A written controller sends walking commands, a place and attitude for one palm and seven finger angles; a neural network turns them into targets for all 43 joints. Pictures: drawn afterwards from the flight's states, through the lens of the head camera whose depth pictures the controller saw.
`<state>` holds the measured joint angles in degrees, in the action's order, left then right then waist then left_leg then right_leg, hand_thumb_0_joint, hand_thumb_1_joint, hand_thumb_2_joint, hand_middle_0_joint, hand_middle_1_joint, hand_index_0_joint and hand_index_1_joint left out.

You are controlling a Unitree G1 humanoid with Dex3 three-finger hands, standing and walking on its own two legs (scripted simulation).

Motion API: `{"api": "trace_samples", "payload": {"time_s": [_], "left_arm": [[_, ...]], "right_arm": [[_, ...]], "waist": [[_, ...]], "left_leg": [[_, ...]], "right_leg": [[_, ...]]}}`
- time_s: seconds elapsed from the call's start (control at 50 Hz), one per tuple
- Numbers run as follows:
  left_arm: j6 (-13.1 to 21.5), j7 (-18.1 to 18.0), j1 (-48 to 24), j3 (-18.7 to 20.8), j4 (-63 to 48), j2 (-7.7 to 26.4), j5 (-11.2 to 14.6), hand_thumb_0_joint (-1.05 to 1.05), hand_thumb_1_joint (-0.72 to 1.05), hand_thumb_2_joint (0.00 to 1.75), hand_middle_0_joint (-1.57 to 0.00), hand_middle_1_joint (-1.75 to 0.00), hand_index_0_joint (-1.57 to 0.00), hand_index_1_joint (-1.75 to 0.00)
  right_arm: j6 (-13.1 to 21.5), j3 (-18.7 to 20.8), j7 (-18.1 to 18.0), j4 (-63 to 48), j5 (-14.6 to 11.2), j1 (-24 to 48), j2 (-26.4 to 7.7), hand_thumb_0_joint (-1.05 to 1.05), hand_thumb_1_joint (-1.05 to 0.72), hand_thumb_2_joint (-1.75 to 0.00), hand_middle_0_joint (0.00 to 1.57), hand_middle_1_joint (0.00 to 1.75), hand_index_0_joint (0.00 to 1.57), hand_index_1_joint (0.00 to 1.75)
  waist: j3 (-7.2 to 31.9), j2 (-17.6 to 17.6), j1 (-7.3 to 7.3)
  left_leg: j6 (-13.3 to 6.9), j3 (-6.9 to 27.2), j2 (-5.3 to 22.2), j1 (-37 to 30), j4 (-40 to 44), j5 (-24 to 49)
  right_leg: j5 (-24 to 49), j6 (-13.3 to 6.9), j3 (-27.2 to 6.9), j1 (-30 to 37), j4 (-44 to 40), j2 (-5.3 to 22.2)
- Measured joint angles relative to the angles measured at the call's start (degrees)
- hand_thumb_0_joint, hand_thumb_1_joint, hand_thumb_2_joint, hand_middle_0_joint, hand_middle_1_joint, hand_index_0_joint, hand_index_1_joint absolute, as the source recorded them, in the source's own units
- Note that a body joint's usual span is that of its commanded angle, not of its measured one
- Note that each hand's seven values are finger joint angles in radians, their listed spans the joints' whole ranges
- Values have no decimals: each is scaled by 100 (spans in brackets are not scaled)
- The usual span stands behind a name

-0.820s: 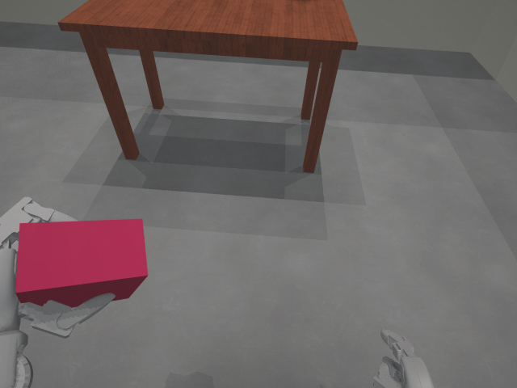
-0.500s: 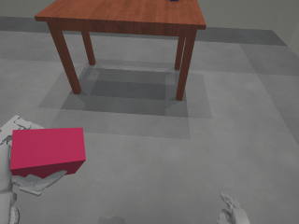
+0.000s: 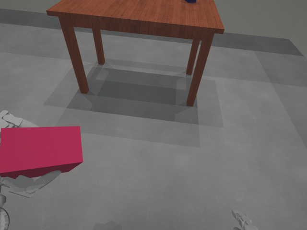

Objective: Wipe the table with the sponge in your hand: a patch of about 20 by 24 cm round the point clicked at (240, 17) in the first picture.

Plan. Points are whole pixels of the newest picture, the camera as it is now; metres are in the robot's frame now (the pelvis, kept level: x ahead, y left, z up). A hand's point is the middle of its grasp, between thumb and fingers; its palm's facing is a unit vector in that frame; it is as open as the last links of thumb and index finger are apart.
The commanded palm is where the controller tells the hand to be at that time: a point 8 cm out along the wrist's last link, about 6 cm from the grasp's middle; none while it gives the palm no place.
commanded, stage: walk to a spot facing it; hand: left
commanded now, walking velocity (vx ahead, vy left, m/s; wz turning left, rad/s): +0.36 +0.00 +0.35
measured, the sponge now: (52, 153) +0.23 +0.21 +0.16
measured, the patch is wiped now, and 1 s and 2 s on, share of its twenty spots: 0.00 0.00 0.00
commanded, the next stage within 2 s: none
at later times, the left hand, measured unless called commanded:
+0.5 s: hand (27, 126) +0.28 +0.28 +0.17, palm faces +0.57 -0.72 -0.41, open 10.7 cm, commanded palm +0.23 +0.31 +0.20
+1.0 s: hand (71, 85) +0.43 +0.24 +0.16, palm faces +0.60 -0.68 -0.42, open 10.6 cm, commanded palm +0.36 +0.27 +0.20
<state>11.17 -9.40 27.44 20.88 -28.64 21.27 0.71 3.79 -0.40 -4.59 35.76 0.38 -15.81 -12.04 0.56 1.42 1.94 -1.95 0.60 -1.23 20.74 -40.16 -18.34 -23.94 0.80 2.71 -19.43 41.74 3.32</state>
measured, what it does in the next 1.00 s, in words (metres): walks ahead, turning left: right foot, then left foot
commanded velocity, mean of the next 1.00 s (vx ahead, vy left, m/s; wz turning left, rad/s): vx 0.37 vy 0.00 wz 0.20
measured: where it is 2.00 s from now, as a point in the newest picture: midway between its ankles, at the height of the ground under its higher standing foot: (146, 180)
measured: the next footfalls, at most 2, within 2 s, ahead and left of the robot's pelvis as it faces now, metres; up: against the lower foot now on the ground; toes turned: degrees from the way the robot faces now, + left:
right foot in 0.20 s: +0.07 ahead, -0.14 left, +0.00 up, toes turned -2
left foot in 0.48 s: +0.20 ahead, +0.14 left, +0.00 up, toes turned +21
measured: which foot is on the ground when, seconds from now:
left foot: down 0.00-0.20, up 0.22-0.46, down 0.48-0.86, up 0.88-1.00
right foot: up 0.00-0.18, down 0.20-0.50, up 0.52-0.86, down 0.88-1.00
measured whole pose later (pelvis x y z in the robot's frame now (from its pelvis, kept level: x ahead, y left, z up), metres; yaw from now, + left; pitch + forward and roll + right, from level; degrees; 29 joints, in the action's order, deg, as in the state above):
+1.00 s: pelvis +0.28 -0.04 +0.00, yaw +16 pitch -1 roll +1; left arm 8.9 -7.3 23.8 17.2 -23.1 16.2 0.5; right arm 2.2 0.2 -3.4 40.0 -0.2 -10.6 -13.5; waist -3.9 -3.1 -1.4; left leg 0.6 -1.9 3.5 28.4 -73.8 -23.4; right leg -19.0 -3.0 12.6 -18.1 38.3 5.1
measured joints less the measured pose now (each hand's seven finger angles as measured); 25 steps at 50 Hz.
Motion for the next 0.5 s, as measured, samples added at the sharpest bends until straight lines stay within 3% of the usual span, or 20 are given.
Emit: {"api": "trace_samples", "payload": {"time_s": [0.06,0.1,0.16,0.2,0.22,0.24,0.3,0.34,0.44,0.48,0.5], "left_arm": [[-4,17,22,79,197,-39,-54,-1,-53,98,-67,-134,-68,-135],[-41,39,4,38,254,-98,-54,-1,-53,98,-67,-134,-68,-135],[-36,77,16,-74,170,-165,-23,-1,-53,98,-67,-134,-68,-135],[5,116,44,-122,63,-124,-21,-1,-53,98,-67,-134,-68,-135],[28,139,29,-150,24,-96,-32,-1,-53,98,-67,-134,-68,-135],[49,169,-20,-208,23,-88,-22,-1,-53,98,-67,-134,-68,-135],[116,231,-65,-333,153,-130,-24,-1,-53,98,-67,-134,-68,-135],[152,245,101,-260,238,-149,-31,-1,-53,98,-67,-134,-68,-135],[112,131,170,-61,119,-69,-32,-1,-53,98,-67,-134,-68,-135],[93,34,96,-21,-142,-96,-20,-1,-53,98,-67,-134,-68,-135],[108,-15,39,4,-254,-114,-16,-1,-53,98,-67,-134,-68,-135]], "right_arm": [[53,-4,27,111,32,-47,171,1,-91,-90,20,30,20,30],[113,-46,83,162,52,-91,264,1,-91,-90,20,30,20,30],[174,-129,172,173,64,-113,339,1,-91,-90,20,30,20,30],[167,-166,205,123,57,-96,346,1,-91,-90,20,30,20,30],[141,-158,216,114,46,-54,330,1,-90,-90,20,30,20,30],[104,-137,213,151,31,6,293,1,-90,-90,20,30,20,30],[-32,-47,190,300,7,106,132,1,-90,-90,21,30,20,30],[-145,-5,156,281,-10,150,24,1,-91,-90,21,30,20,30],[-151,120,62,38,-11,199,-138,1,-91,-90,20,30,20,30],[-73,169,28,-119,-5,255,-238,1,-91,-90,20,30,20,30],[-38,213,4,-171,-4,362,-260,1,-91,-90,20,30,20,30]], "waist": [[96,-110,22],[103,-200,13],[68,-299,-37],[53,-322,-84],[18,-346,-90],[-36,-376,-73],[-56,-363,-67],[-27,-305,-117],[-227,30,-249],[-351,120,-330],[-442,154,-346]], "left_leg": [[-6,133,38,-47,45,-136],[31,264,76,-134,208,-81],[106,422,117,-250,403,-45],[170,491,93,-213,312,-130],[135,430,104,-93,36,-218],[131,321,114,109,-517,-431],[210,-62,142,712,-2060,-580],[243,-309,279,901,-2229,-484],[167,-836,532,621,-395,-132],[115,-1031,463,227,516,337],[58,-1090,435,151,556,643]], "right_leg": [[-602,0,-57,-200,845,-200],[-682,21,12,-169,822,-274],[-528,29,197,118,-10,-312],[-25,-60,302,434,-879,-292],[559,-109,365,474,-1013,-277],[689,-136,459,495,-928,-246],[297,-122,680,745,-908,-81],[206,-79,692,916,-1060,-1],[-12,53,815,1303,-1174,262],[-327,108,799,1252,-672,401],[-470,91,725,1091,-125,493]]}}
